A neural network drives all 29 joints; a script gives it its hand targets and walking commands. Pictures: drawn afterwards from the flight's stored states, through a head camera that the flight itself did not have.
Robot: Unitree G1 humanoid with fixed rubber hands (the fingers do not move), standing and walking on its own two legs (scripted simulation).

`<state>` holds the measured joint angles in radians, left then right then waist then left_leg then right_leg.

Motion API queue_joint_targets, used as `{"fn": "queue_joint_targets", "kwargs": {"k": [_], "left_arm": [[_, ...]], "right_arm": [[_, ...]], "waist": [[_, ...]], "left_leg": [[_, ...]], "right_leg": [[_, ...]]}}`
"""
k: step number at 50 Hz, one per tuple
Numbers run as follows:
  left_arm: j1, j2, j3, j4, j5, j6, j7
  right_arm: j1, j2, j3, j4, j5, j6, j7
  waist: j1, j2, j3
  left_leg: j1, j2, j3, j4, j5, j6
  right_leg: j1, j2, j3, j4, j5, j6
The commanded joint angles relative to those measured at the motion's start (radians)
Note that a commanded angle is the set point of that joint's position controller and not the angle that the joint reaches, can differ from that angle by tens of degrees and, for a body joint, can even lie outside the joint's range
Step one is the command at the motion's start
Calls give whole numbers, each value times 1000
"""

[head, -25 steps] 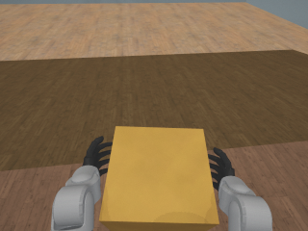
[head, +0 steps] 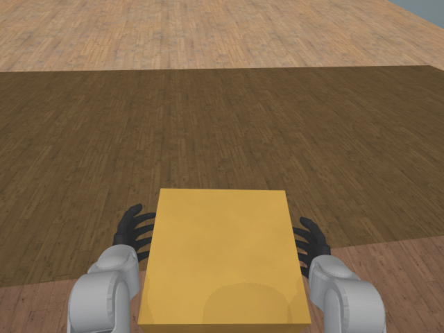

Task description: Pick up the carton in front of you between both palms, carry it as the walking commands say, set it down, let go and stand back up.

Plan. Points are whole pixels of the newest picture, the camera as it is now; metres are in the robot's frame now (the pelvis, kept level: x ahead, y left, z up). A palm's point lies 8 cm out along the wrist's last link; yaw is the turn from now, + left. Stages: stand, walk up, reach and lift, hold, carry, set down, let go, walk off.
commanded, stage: carry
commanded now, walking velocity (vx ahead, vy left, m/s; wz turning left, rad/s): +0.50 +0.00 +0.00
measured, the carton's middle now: (220, 275) +0.26 +0.00 -0.01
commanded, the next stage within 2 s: none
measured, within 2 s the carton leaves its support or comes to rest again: neither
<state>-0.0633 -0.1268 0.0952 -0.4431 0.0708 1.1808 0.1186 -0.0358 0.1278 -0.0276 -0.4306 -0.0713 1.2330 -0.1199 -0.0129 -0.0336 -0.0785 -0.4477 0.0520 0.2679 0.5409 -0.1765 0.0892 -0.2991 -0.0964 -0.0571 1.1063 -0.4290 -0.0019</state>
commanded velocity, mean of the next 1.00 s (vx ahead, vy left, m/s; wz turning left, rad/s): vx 0.50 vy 0.00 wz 0.00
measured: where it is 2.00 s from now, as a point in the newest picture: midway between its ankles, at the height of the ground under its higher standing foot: (213, 179)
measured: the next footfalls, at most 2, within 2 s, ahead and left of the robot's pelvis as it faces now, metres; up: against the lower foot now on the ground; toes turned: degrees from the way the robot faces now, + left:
right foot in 0.40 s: +0.45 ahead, -0.11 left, +0.00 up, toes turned -9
left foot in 0.88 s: +0.74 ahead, +0.07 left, -0.02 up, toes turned +8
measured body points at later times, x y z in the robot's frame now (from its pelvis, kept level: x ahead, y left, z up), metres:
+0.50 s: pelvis +0.33 -0.03 -0.01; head +0.34 -0.05 +0.44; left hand +0.61 +0.14 +0.10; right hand +0.63 -0.16 +0.09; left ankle +0.15 +0.08 -0.63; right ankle +0.42 -0.10 -0.73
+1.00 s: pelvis +0.65 +0.01 -0.02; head +0.70 +0.03 +0.43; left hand +1.02 +0.17 +0.07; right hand +1.00 -0.13 +0.07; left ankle +0.71 +0.07 -0.74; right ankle +0.49 -0.11 -0.64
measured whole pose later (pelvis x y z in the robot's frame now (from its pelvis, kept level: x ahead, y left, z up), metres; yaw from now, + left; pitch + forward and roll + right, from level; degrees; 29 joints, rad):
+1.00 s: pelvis +0.65 +0.01 -0.02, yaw +1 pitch +5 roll -1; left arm -0.52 -0.07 0.24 -0.07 0.06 1.11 0.14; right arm -0.50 0.11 -0.21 -0.08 -0.06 1.16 -0.15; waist -0.04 -0.01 0.01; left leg -0.49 0.00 0.15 0.63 -0.08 0.11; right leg -0.37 0.00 -0.02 1.22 -0.48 -0.05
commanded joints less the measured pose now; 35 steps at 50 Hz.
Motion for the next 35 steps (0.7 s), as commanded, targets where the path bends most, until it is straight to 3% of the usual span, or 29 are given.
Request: {"fn": "queue_joint_targets", "kwargs": {"k": [1, 2, 5, 10, 15, 17, 19, 20, 21, 22, 23, 25, 26, 27, 30, 32, 35], "left_arm": [[-327, -944, -733, -52, -340, 5, -208], [-316, -963, -736, -49, -334, -7, -208], [-252, -978, -738, -37, -304, -35, -199], [-238, -932, -746, -89, -294, -35, -181], [-339, -799, -731, -143, -328, 8, -164], [-381, -728, -700, -126, -333, 28, -150], [-405, -664, -659, -80, -333, 45, -135], [-413, -633, -632, -49, -329, 51, -128], [-442, -587, -607, -26, -320, 56, -120], [-481, -589, -599, 4, -331, 55, -114], [-511, -607, -599, 5, -344, 57, -114], [-627, -685, -625, 27, -367, 44, -122], [-697, -717, -640, 38, -379, 34, -127], [-755, -741, -651, 52, -389, 22, -132], [-840, -756, -639, 137, -393, -10, -137], [-870, -746, -614, 197, -381, -25, -129], [-908, -727, -565, 270, -354, -38, -109]], "right_arm": [[-464, 928, 672, -181, 347, -77, 183], [-470, 943, 684, -185, 353, -87, 187], [-435, 933, 700, -195, 366, -101, 202], [-395, 857, 696, -230, 364, -96, 207], [-448, 731, 659, -251, 346, -62, 170], [-493, 674, 638, -234, 339, -43, 145], [-547, 620, 616, -208, 333, -24, 120], [-578, 591, 604, -192, 329, -14, 107], [-612, 578, 599, -180, 329, -4, 95], [-652, 581, 595, -163, 334, 2, 88], [-696, 614, 595, -135, 342, -1, 82], [-772, 677, 571, -80, 333, -15, 81], [-808, 697, 563, -47, 325, -27, 80], [-844, 709, 559, -21, 312, -40, 77], [-914, 720, 541, 64, 281, -72, 65], [-950, 711, 525, 113, 267, -88, 54], [-1011, 708, 501, 169, 269, -103, 43]], "waist": [[-1, 76, -296], [-1, 100, -292], [-2, 147, -262], [-4, 171, -162], [-9, 188, -66], [-4, 196, -62], [32, 162, -139], [63, 87, -220], [61, -138, -308], [91, -335, -329], [72, -259, -307], [62, -67, -305], [54, -26, -303], [47, -35, -310], [36, -65, -301], [36, -62, -280], [54, -59, -247]], "left_leg": [[523, 311, -462, -309, 105, 61], [483, 287, -398, -327, 87, 40], [471, 255, -296, -367, 84, 34], [507, 205, -182, -380, 204, 36], [503, 190, -121, -347, 277, 30], [506, 193, -98, -278, 357, 16], [445, 145, -30, -35, 503, -23], [328, 95, -20, 180, 403, -46], [77, 13, -47, 494, 124, -84], [-180, -114, -136, 724, -321, -96], [-257, -53, -243, 853, -323, -57], [-265, 20, -272, 846, -223, -19], [-233, 47, -286, 775, -171, -19], [-200, 47, -273, 728, -139, -21], [-228, 42, -245, 622, -87, -33], [-276, 44, -224, 513, -50, -46], [-285, 23, -178, 301, 30, -48]], "right_leg": [[-364, -56, 66, 101, 116, -33], [-329, -51, 44, 44, 147, -30], [-329, -31, -14, -109, 205, -14], [-375, -10, -92, -386, 334, 7], [-316, 23, -141, -531, 394, -25], [-243, 31, -147, -556, 384, -49], [14, 111, -216, -598, 310, -56], [227, 98, -171, -592, 225, -55], [421, -182, 274, -698, 28, -148], [540, -310, 623, -851, 47, -256], [523, -302, 545, -829, 189, -250], [403, -252, 360, -767, 376, -215], [333, -233, 288, -783, 375, -191], [295, -216, 237, -801, 339, -173], [268, -196, 156, -832, 308, -189], [289, -191, 120, -837, 357, -208], [328, -147, 53, -808, 486, -200]]}}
